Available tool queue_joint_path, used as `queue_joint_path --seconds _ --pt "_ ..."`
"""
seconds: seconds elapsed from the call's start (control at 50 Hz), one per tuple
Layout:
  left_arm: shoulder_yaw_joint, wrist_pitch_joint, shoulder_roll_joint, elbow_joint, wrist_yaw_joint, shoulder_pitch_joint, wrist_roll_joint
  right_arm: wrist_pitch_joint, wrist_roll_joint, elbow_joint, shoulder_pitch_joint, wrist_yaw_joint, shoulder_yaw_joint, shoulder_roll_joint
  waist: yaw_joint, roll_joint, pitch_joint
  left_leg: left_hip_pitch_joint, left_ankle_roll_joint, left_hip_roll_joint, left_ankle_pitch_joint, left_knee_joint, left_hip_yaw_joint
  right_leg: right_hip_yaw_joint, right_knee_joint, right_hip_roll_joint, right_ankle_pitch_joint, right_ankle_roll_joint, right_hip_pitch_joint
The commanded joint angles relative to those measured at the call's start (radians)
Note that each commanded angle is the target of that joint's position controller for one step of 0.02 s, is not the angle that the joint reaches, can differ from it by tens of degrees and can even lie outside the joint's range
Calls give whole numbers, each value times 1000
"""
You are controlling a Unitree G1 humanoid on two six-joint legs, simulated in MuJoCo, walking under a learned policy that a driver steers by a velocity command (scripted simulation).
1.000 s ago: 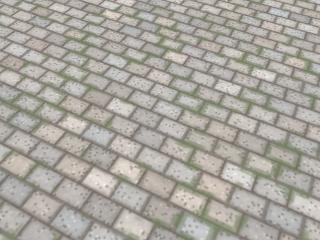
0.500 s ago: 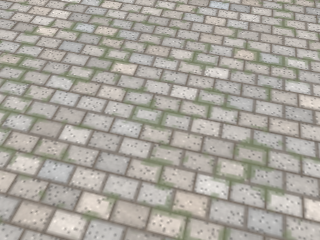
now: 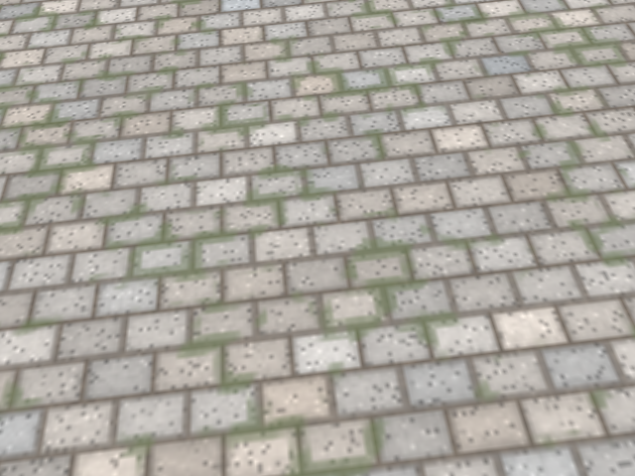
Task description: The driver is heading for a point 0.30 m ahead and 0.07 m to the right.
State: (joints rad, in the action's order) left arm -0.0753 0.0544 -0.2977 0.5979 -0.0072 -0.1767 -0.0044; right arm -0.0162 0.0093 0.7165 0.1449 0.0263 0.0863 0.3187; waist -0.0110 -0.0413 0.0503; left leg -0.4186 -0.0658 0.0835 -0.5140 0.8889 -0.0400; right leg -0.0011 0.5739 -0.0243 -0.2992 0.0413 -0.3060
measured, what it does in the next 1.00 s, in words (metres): steps to the right, turning right: left foot, then right foot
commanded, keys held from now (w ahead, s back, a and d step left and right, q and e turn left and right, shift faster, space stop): e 0.46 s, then w+e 0.20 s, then w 0.16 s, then no key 0.02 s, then q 0.10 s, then no key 0.06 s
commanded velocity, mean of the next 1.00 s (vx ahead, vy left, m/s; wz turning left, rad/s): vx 0.14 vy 0.00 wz -0.48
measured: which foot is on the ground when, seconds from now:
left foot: up 0.00-0.36, down 0.38-0.82, up 0.84-1.00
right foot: down 0.00-0.38, up 0.40-0.80, down 0.82-1.00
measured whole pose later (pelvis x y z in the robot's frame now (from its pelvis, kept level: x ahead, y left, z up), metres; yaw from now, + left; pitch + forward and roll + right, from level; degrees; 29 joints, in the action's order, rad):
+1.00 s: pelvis +0.06 -0.09 +0.01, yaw -27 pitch +1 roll +1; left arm -0.03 -0.04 -0.25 0.68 -0.01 -0.30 0.00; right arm 0.04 -0.01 0.76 0.25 -0.02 0.07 0.32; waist 0.00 -0.05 0.01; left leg -0.54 -0.02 0.07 -0.31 1.09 -0.01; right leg 0.04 0.39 -0.02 -0.26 0.06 -0.15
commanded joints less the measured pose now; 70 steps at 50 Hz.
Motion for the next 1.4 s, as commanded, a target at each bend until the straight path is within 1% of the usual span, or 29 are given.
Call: queue_joint_path --seconds 0.02,0.06,0.18,0.3,0.36,0.38,0.4,0.42,0.44,0.46,0.5,0.64,0.74,0.8,0.82,0.84,0.86,0.88,0.94,1.02,1.08,1.18,1.24,1.26,1.28,1.3,1.32,1.36,1.4 --pt "-55 -47 -194 -54 13 -24 -5 16 -7 -95 -67 13 30 105 35 172 -128 -277 0 -36 -14 285 111 -361 -224 294 498 228 242" --pt "-37 -41 -160 -61 27 38 18 12 7 -80 -42 21 36 112 7 170 -121 -233 -11 -46 95 265 112 -313 -220 241 520 188 191" --pt "-43 -27 -178 -49 44 13 15 21 -5 -82 -59 6 16 57 23 178 -138 -139 -31 -92 183 2 114 -340 -204 195 393 182 185" --pt "-50 -15 -195 -53 29 34 18 39 -18 -93 -57 -15 20 75 34 210 -123 6 -8 -129 140 -212 128 -486 -178 187 340 184 128" --pt "-46 -8 -183 -59 32 77 36 53 -18 -77 11 -25 27 74 -16 201 -137 152 23 -130 296 -475 113 -515 -118 139 342 132 111" --pt "-39 -8 -158 -58 36 59 36 55 -10 -71 35 -21 37 105 -15 160 -152 262 52 -55 405 -536 154 -484 -68 97 224 84 45" --pt "-23 -10 -98 -52 34 -5 18 48 7 -85 38 -13 47 168 26 -59 -186 374 133 158 563 -561 342 -338 146 -14 -97 19 -71" --pt "-43 -18 -149 -76 37 7 30 44 36 -77 27 -19 53 202 34 -264 -115 315 307 302 686 -589 556 -178 336 -124 -371 -38 -257" --pt "-67 -22 -222 -49 40 -27 15 48 27 -102 -10 -17 38 145 35 -158 -107 289 347 321 662 -587 520 -190 527 -48 -337 -75 -268" --pt "-78 -16 -233 -26 38 -34 24 47 19 -110 -53 -11 24 98 48 -107 -92 266 308 258 617 -575 415 -176 597 -36 -268 -91 -269" --pt "-66 2 -178 -8 37 -44 23 42 -8 -108 -54 3 17 80 31 -89 -74 303 254 176 306 -613 313 -135 641 -5 -123 -117 -340" --pt "-25 -34 -95 -76 1 88 23 51 -11 -77 90 16 34 140 -69 -116 -58 411 256 205 78 -713 231 -26 370 72 -57 -116 -380" --pt "-8 -57 -70 -53 -19 34 24 70 -34 -53 88 -22 40 166 -34 -116 -19 228 254 194 126 -720 121 44 115 61 -63 -46 -97" --pt "-19 -65 -84 22 -16 -132 27 71 -48 -29 81 -43 23 129 62 -45 -44 79 218 165 126 -572 53 95 -82 2 50 4 220" --pt "-38 -65 -124 50 -9 -244 32 76 -30 -23 84 -49 0 72 117 30 -96 -2 171 111 178 -384 -18 25 -113 30 34 26 389" --pt "-51 -68 -228 48 8 -336 14 83 20 -70 49 -56 -36 -21 122 324 -155 -199 71 5 -62 54 -104 -353 -201 296 146 92 523" --pt "-59 -86 -288 10 2 -275 5 97 -16 -97 66 -52 -17 46 97 345 -152 -392 49 -72 -97 240 8 -658 -313 448 85 264 474" --pt "-38 -103 -206 5 -6 -233 4 98 -39 -84 28 -48 4 127 106 214 -88 -409 55 -13 -38 313 61 -556 -313 423 175 261 420" --pt "-7 -113 -118 13 -3 -108 8 73 -26 -36 64 -46 5 107 37 157 -39 -315 53 31 171 237 83 -222 -308 288 505 158 309" --pt "3 -114 -95 42 23 -78 -10 53 -13 -6 93 -42 -9 46 -7 124 -61 -190 19 -2 328 123 54 -61 -328 229 772 140 235" --pt "5 -101 -94 70 37 -69 -4 52 -8 -27 4 -43 -32 -4 14 136 -52 -112 18 -10 433 -129 34 5 -319 195 801 107 222" --pt "-7 -83 -129 130 33 -110 9 58 -9 -50 -60 -55 -28 27 36 131 -64 -60 61 -43 407 -279 27 -43 -247 241 842 131 296" --pt "-5 -76 -118 151 31 -87 21 67 7 -28 15 -51 -14 57 -26 90 -107 125 124 -78 572 -465 9 -44 -100 195 862 93 286" --pt "-1 -85 -110 150 32 -111 3 71 14 -19 66 -38 0 117 -32 40 -178 294 162 -9 955 -443 87 -20 -15 135 754 41 226" --pt "13 -97 -61 160 24 -239 -21 63 25 -10 92 -28 3 149 30 -78 -309 570 301 150 1200 -354 250 -17 119 82 433 -27 40" --pt "21 -91 -60 181 23 -195 -19 48 19 -4 129 -23 -17 55 -38 -106 -373 596 409 246 1208 -399 358 -43 271 21 -62 -74 -11" --pt "15 -73 -71 158 19 -119 3 43 4 9 105 -25 -34 20 -37 -146 -315 538 423 268 1058 -466 406 -78 378 14 -394 -99 -82" --pt "7 -36 -76 159 31 -96 16 45 -4 -1 -27 -30 -35 35 5 -55 -160 318 347 216 718 -546 329 -87 388 58 -407 -109 -97" --pt "10 -11 -50 182 45 -131 6 39 3 -7 -121 -32 -25 56 47 -88 -88 160 280 145 479 -605 258 -55 189 68 -291 -116 -2"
